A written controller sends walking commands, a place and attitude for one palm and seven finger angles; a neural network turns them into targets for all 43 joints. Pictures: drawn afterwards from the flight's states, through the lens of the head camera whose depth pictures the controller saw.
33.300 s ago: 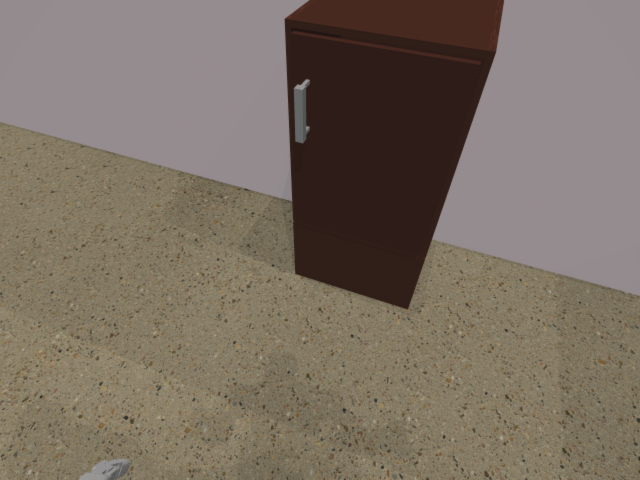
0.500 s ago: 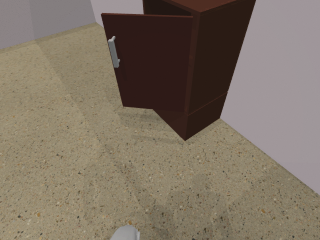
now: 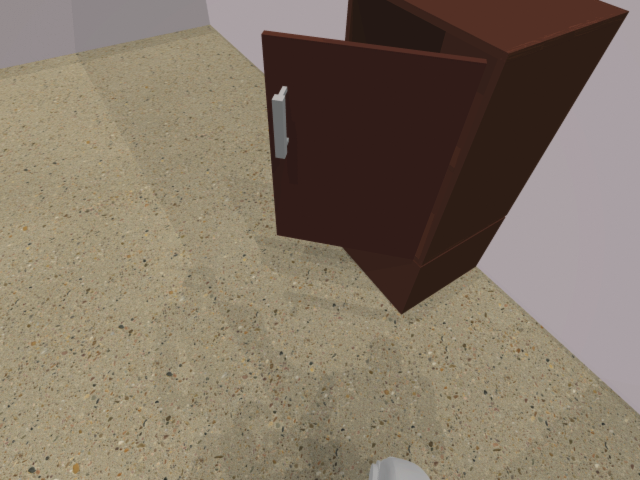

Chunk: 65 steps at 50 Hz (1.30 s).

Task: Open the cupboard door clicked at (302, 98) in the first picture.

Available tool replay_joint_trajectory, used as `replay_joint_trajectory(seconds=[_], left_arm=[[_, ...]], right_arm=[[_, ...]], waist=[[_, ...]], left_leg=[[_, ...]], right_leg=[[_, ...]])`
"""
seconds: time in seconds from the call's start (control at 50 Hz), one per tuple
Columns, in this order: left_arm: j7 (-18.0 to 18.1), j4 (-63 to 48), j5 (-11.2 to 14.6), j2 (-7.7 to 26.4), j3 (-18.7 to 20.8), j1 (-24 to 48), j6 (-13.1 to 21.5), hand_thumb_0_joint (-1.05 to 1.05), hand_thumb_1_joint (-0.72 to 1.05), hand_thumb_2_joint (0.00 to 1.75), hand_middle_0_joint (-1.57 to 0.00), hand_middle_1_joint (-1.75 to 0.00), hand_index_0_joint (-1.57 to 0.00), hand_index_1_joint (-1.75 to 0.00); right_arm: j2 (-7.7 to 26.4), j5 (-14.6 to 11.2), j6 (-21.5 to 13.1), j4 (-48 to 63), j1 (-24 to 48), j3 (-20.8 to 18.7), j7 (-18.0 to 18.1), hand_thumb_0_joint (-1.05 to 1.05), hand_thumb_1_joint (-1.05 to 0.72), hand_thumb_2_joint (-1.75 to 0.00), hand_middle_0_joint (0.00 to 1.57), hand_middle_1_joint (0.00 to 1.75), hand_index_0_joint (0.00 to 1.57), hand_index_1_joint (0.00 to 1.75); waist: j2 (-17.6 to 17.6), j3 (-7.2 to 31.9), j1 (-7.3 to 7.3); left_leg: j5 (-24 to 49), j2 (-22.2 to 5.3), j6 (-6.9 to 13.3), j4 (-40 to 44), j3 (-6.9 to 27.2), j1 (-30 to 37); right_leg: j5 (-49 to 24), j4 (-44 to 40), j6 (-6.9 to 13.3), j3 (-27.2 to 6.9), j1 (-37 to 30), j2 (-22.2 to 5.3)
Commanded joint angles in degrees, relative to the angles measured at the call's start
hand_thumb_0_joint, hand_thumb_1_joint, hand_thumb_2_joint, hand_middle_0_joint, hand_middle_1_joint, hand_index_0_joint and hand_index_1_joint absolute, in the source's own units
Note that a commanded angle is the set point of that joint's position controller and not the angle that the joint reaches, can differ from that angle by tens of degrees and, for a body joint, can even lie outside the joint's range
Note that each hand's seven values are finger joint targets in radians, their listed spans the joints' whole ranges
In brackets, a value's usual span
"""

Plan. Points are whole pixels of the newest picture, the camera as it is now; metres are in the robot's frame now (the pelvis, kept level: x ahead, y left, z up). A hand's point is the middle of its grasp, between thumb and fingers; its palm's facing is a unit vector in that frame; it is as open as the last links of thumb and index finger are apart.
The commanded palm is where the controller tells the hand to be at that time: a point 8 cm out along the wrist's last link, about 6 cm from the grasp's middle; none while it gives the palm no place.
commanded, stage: take the last steps up to it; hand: left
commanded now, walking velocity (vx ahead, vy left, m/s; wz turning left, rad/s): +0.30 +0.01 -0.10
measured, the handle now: (282, 122) +0.79 +0.15 -0.02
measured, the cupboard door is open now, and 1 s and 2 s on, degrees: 45 45 45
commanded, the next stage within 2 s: come to a stop and stand still in 0.38 s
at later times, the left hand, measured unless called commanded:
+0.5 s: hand (236, 402) +0.25 +0.15 -0.17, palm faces +0.03 -0.98 -0.20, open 7.1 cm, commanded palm none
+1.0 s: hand (220, 408) +0.24 +0.18 -0.18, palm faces +0.00 -0.97 -0.25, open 7.4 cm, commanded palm none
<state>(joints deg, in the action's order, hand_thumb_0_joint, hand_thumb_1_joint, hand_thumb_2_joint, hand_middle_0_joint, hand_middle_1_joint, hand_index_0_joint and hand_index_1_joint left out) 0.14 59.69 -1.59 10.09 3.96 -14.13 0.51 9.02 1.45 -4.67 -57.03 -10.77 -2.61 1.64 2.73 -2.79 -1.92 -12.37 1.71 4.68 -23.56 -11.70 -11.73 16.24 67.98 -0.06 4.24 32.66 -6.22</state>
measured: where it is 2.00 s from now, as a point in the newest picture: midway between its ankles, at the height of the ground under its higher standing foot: outside the picture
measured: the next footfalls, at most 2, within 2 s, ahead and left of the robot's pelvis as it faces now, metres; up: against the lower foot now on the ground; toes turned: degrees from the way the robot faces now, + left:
right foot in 0.30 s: +0.20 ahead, -0.13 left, +0.00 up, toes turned -9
left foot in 0.64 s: +0.30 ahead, +0.11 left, +0.00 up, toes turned +3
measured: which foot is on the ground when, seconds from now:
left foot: down 0.00-0.32, up 0.34-0.62, down 0.64-1.00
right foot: up 0.00-0.28, down 0.30-0.70, up 0.72-1.00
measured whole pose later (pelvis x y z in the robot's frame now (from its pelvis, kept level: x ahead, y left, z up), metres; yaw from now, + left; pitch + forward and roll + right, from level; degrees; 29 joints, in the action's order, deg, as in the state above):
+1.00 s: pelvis +0.18 -0.02 -0.01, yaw -4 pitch +0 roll -1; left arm 1.2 56.0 -0.7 11.3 3.5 -11.7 -3.2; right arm 10.2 1.7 2.1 -56.9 -5.7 -2.7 2.4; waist -1.2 -5.1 -1.0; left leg -8.9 -5.1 -0.5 -30.5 -4.9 -21.6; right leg 25.7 43.7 -0.9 2.2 17.9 -1.3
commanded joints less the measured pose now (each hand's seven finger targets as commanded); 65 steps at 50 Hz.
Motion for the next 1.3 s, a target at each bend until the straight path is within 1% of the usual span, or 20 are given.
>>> replay_joint_trajectory(seconds=[0.0,0.18,0.26,0.28,0.3,0.32,0.42,0.52,0.58,0.62,0.66,0.74,0.86,0.96,0.98,1.0,1.02,1.12,1.22,1.28], left_arm=[[-0.8,-3.5,0.0,1.1,0.3,-2.2,-0.1,0.00,0.90,0.90,-0.20,-0.30,-0.20,-0.30],[-1.0,-8.9,0.2,1.5,-1.0,10.5,0.8,0.00,0.90,0.90,-0.20,-0.30,-0.20,-0.30],[-0.7,-5.5,0.3,3.5,-0.5,0.6,1.6,0.00,0.90,0.90,-0.20,-0.30,-0.20,-0.30],[-0.1,-3.2,0.1,7.1,0.5,-6.6,2.3,0.00,0.90,0.90,-0.20,-0.30,-0.20,-0.30],[0.3,-0.8,0.3,12.5,1.8,-14.2,2.7,0.00,0.90,0.90,-0.20,-0.30,-0.20,-0.30],[0.7,-0.5,1.2,13.2,1.5,-14.9,2.7,0.00,0.90,0.90,-0.20,-0.30,-0.20,-0.30],[1.3,-2.8,0.9,5.1,-0.4,-1.5,3.2,0.00,0.90,0.90,-0.20,-0.30,-0.20,-0.30],[1.3,-2.3,0.5,4.6,-0.4,-0.2,2.9,0.00,0.90,0.90,-0.20,-0.30,-0.20,-0.30],[1.7,-1.3,0.9,5.3,-0.8,0.4,1.7,0.00,0.90,0.90,-0.20,-0.30,-0.20,-0.30],[2.4,-1.0,1.5,3.0,-1.6,-4.0,0.4,0.00,0.90,0.90,-0.20,-0.30,-0.20,-0.30],[2.6,-0.8,1.0,2.6,-1.7,-5.2,-1.1,0.00,0.90,0.90,-0.20,-0.30,-0.20,-0.30],[1.9,-2.3,1.1,5.1,-0.9,-3.5,-3.1,0.00,0.90,0.90,-0.20,-0.30,-0.20,-0.30],[1.4,-4.9,1.0,4.3,0.3,-2.3,-3.6,0.00,0.90,0.90,-0.20,-0.30,-0.20,-0.30],[1.1,-4.0,0.6,3.2,0.1,-8.0,-2.7,0.00,0.90,0.90,-0.20,-0.30,-0.20,-0.30],[1.3,-3.4,0.2,5.0,0.1,-9.6,-1.9,0.00,0.90,0.90,-0.20,-0.30,-0.20,-0.30],[1.6,-3.8,-0.3,9.1,0.3,-7.8,-1.2,0.00,0.90,0.90,-0.20,-0.30,-0.20,-0.30],[1.7,-5.8,0.0,11.5,0.1,-3.4,-1.1,0.00,0.90,0.90,-0.20,-0.30,-0.20,-0.30],[1.3,-6.3,0.2,8.6,-0.4,2.4,0.2,0.00,0.90,0.90,-0.20,-0.30,-0.20,-0.30],[1.5,-3.9,0.1,10.0,0.6,-3.3,0.7,0.00,0.90,0.90,-0.20,-0.30,-0.20,-0.30],[1.7,-2.4,0.7,9.9,0.6,-2.5,0.6,0.00,0.90,0.90,-0.20,-0.30,-0.20,-0.30]], right_arm=[[5.1,0.0,-0.3,-0.9,-8.9,-0.6,-0.2,0.00,-0.90,-0.90,0.20,0.30,0.20,0.30],[6.4,0.7,0.4,-4.7,-16.1,0.0,-0.2,0.00,-0.90,-0.90,0.20,0.30,0.20,0.30],[6.5,0.0,1.0,-5.9,-15.7,0.3,-0.1,0.00,-0.90,-0.90,0.20,0.30,0.20,0.30],[5.3,-0.7,0.8,-5.3,-14.5,0.3,-0.4,0.00,-0.90,-0.90,0.20,0.30,0.20,0.30],[3.6,-1.1,0.6,-3.8,-15.1,0.4,-0.7,0.00,-0.90,-0.90,0.20,0.30,0.20,0.30],[5.4,-1.2,1.3,-3.2,-12.0,0.1,-0.5,0.00,-0.90,-0.90,0.20,0.30,0.20,0.30],[0.2,-0.5,3.5,-4.1,-10.8,0.2,-1.0,0.00,-0.90,-0.90,0.20,0.30,0.20,0.30],[-1.7,-0.7,3.7,-4.6,-10.5,0.8,-1.0,0.00,-0.90,-0.90,0.20,0.30,0.20,0.30],[1.1,-0.6,3.6,-5.2,-11.4,0.5,-0.8,0.00,-0.90,-0.90,0.20,0.30,0.20,0.30],[7.4,-0.6,3.2,-4.1,-10.6,-0.3,0.2,0.00,-0.90,-0.90,0.20,0.30,0.20,0.30],[9.4,-0.6,4.3,-2.7,-6.2,-0.8,0.8,0.00,-0.90,-0.90,0.20,0.30,0.20,0.30],[11.6,-0.2,5.2,-1.7,-6.7,-1.7,2.3,0.00,-0.90,-0.90,0.20,0.30,0.20,0.30],[12.5,0.0,5.8,1.5,-1.0,-2.8,2.2,0.00,-0.90,-0.90,0.20,0.30,0.20,0.30],[11.5,-0.1,6.5,2.6,2.8,-2.8,0.7,0.00,-0.90,-0.90,0.20,0.30,0.20,0.30],[8.9,-0.6,6.6,2.5,2.1,-2.3,0.3,0.00,-0.90,-0.90,0.20,0.30,0.20,0.30],[4.7,-1.2,7.1,3.4,1.7,-1.7,-0.4,0.00,-0.90,-0.90,0.20,0.30,0.20,0.30],[5.4,-0.9,7.6,4.6,4.5,-1.6,-1.1,0.00,-0.90,-0.90,0.20,0.30,0.20,0.30],[5.9,-0.1,6.8,0.5,-1.1,-1.7,-1.9,0.00,-0.90,-0.90,0.20,0.30,0.20,0.30],[4.8,-0.5,5.5,0.1,-1.8,-1.1,-1.5,0.00,-0.90,-0.90,0.20,0.30,0.20,0.30],[4.1,-0.8,4.9,-1.8,-5.4,-0.6,-0.8,0.00,-0.90,-0.90,0.20,0.30,0.20,0.30]], waist=[[-5.4,-1.2,0.42],[-4.9,-2.4,3.89],[-5.0,3.3,-0.47],[0.3,7.1,-3.50],[11.3,11.9,-4.89],[7.7,10.4,-5.48],[2.9,1.9,2.29],[3.2,2.9,2.63],[0.5,4.3,3.70],[-9.8,7.0,2.19],[-10.1,1.3,1.55],[-14.6,3.7,3.47],[-10.6,10.2,2.70],[-10.5,8.5,-0.20],[-4.1,6.7,-0.80],[9.7,3.5,0.27],[12.7,-1.1,-0.45],[8.6,-4.6,2.13],[5.4,-0.5,-0.91],[4.1,2.1,0.60]], left_leg=[[9.0,-18.4,5.6,15.8,13.3,2.4],[25.7,-17.4,4.6,9.1,10.4,9.9],[28.2,-13.0,0.3,-4.3,6.0,5.5],[20.5,-9.7,-1.9,-15.0,4.2,-5.6],[-10.2,-2.2,-5.1,-30.8,0.4,-19.6],[-24.2,-2.7,-5.3,-42.0,6.7,-21.0],[-10.2,-7.8,-6.5,-35.7,10.4,-16.3],[-3.6,-4.5,-7.4,-15.6,7.4,-7.4],[15.7,-4.7,-7.2,-2.4,8.7,4.3],[41.3,-15.8,-1.3,-2.9,18.2,6.3],[33.6,-17.9,1.7,0.2,19.0,-1.4],[47.0,-23.1,7.2,2.3,22.8,3.5],[35.7,-22.1,7.1,0.3,19.2,5.9],[3.3,-16.0,1.7,0.1,16.4,-6.1],[-5.2,-10.9,-1.1,-4.1,13.5,-10.1],[-15.4,-4.0,-5.5,-11.1,9.1,-15.4],[-17.7,-3.3,-6.1,-17.9,10.4,-13.4],[-8.0,-3.6,-5.8,-26.2,11.8,-13.2],[-11.4,-2.3,-6.5,-13.0,9.9,-11.6],[-2.4,-1.3,-6.3,0.9,9.4,-2.0]], right_leg=[[-6.0,-6.1,-0.2,-4.6,3.5,-2.4],[-2.2,-28.6,1.6,0.9,-3.1,1.2],[-8.4,-38.8,3.3,3.0,-23.6,4.3],[-17.7,-38.7,6.2,-5.8,-38.1,-2.0],[-31.9,-42.5,13.3,-23.3,-51.1,-16.8],[-34.0,-47.4,17.5,-26.5,-45.0,-21.5],[-29.5,-52.4,10.4,-6.8,-24.7,-11.3],[-33.0,-48.9,9.2,-2.7,-22.4,-7.6],[-24.6,-41.1,4.6,-0.9,-18.4,-4.2],[-4.8,-37.9,0.2,0.9,-17.5,0.8],[5.9,-35.9,-0.3,0.7,-19.0,2.6],[18.7,-15.5,-0.4,-3.1,-11.5,3.5],[15.1,-10.0,-1.2,-5.4,-8.2,4.5],[1.1,-36.2,-0.6,-0.3,-23.9,5.2],[-1.5,-44.7,-0.1,-3.4,-26.7,3.6],[8.8,-54.3,3.6,-18.4,-23.5,-7.7],[19.6,-61.2,8.0,-25.6,-12.2,-15.2],[5.4,-57.0,7.3,-15.8,-13.9,-8.8],[-11.7,-51.8,9.5,-15.5,-26.9,-10.7],[-22.1,-45.4,7.4,-12.6,-26.8,-9.1]])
